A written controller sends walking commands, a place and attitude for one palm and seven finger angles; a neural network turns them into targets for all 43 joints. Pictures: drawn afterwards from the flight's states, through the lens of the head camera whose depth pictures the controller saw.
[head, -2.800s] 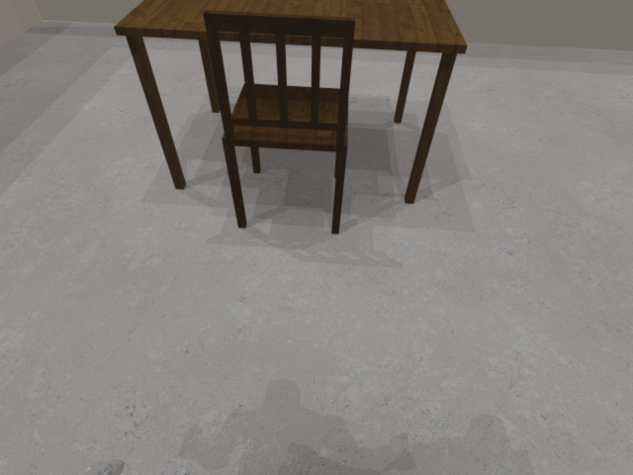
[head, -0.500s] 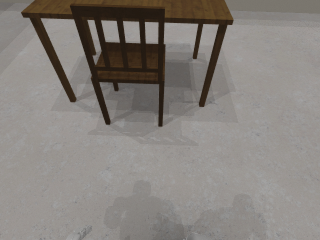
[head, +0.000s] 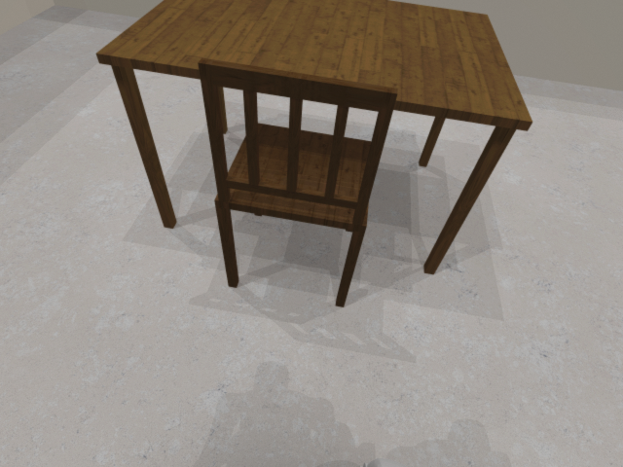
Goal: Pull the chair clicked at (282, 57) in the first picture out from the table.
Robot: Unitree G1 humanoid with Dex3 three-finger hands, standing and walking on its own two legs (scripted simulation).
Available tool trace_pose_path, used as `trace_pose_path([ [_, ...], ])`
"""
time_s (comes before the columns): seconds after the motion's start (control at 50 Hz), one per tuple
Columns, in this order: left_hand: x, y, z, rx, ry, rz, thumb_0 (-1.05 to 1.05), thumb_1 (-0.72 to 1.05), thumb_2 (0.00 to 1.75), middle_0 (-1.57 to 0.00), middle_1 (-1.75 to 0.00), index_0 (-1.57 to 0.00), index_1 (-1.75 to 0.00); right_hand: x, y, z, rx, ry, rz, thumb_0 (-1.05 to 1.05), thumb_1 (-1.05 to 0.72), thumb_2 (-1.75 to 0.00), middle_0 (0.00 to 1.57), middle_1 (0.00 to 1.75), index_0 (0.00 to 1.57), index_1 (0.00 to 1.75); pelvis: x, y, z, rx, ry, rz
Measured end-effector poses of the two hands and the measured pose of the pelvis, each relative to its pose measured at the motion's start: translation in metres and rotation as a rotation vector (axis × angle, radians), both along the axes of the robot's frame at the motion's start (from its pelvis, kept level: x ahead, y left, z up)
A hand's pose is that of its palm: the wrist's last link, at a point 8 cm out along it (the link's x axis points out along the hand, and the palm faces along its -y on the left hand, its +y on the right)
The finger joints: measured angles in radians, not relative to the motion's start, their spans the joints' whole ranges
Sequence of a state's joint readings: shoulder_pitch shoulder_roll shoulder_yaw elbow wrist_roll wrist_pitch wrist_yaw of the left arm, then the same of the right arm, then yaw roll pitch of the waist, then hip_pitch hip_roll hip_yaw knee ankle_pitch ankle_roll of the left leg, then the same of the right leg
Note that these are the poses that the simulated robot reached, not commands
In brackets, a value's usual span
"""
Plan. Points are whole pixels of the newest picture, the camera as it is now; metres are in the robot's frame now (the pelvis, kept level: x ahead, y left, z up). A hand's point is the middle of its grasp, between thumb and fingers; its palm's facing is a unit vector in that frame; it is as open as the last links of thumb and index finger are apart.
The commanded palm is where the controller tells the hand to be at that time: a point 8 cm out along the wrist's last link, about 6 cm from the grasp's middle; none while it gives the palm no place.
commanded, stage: take the last steps up to it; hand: left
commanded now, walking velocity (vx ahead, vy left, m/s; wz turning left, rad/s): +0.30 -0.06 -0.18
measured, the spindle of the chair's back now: (293, 147) +0.82 +0.11 -0.09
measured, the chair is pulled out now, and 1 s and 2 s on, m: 0.00 0.00 0.00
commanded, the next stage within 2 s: come to a stop and stand still in 0.72 s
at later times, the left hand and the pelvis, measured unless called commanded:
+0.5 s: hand (248, 428) +0.21 +0.11 -0.17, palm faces +0.00 -0.98 -0.20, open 7.3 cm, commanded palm none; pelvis +0.17 -0.07 +0.00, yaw -2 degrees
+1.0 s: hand (252, 329) +0.37 +0.13 -0.18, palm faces -0.03 -0.97 -0.22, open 7.3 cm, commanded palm none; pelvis +0.32 -0.05 -0.01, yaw -4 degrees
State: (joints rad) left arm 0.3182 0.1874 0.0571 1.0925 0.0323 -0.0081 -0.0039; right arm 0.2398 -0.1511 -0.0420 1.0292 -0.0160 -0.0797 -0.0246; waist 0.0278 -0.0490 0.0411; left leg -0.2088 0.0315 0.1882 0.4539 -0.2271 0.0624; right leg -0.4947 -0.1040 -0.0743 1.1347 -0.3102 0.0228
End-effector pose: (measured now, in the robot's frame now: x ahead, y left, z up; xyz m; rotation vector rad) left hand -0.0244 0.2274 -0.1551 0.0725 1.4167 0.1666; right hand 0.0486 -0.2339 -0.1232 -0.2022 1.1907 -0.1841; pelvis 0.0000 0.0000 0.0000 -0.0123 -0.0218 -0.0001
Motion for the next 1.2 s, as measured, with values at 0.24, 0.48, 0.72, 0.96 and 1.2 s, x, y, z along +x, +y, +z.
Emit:
trace_pose_path([
  [0.24,0.152,-0.027,0.013,0.047,-0.087,-0.119,0.01,0.93,0.90,-0.19,-0.30,-0.20,-0.30,-0.039,-0.005,-0.021,0.115,0.291,-0.162,0.01,-0.92,-0.90,0.20,0.30,0.20,0.30,0.084,-0.033,-0.001,0.022,-0.003,-0.042],
  [0.48,0.224,-0.071,0.016,0.063,-0.132,-0.097,0.00,0.93,0.90,-0.19,-0.30,-0.20,-0.30,0.088,-0.055,-0.028,0.115,0.202,-0.129,0.01,-0.91,-0.90,0.20,0.30,0.20,0.30,0.166,-0.069,-0.002,0.001,0.005,-0.040],
  [0.72,0.244,-0.064,-0.016,-0.048,0.035,-0.024,0.00,0.91,0.90,-0.20,-0.30,-0.20,-0.30,0.268,-0.052,-0.010,0.005,-0.046,-0.013,0.01,-0.92,-0.90,0.20,0.30,0.20,0.30,0.255,-0.043,-0.014,-0.019,0.003,-0.049],
  [0.96,0.377,-0.046,0.007,0.050,-0.081,-0.111,0.01,0.92,0.90,-0.19,-0.30,-0.20,-0.30,0.265,-0.036,-0.017,0.051,0.133,-0.096,0.00,-0.94,-0.90,0.20,0.30,0.20,0.30,0.315,-0.047,-0.001,0.026,0.004,-0.070],
  [1.2,0.430,-0.062,0.014,0.094,-0.146,-0.143,0.00,0.91,0.90,-0.19,-0.30,-0.20,-0.30,0.275,-0.043,-0.037,0.110,0.208,-0.146,0.01,-0.92,-0.90,0.20,0.30,0.20,0.30,0.331,-0.059,-0.007,0.022,0.007,-0.052],
])
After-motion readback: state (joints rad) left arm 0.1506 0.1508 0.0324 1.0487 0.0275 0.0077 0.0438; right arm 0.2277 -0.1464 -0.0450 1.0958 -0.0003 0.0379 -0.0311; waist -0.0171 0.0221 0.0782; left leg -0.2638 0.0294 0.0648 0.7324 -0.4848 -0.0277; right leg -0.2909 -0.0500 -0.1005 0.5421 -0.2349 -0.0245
